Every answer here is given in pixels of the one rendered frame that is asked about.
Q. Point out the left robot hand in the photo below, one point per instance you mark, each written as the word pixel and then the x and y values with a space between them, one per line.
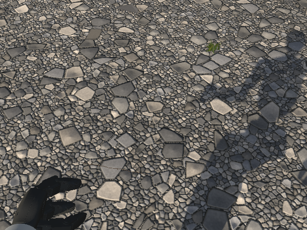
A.
pixel 35 210

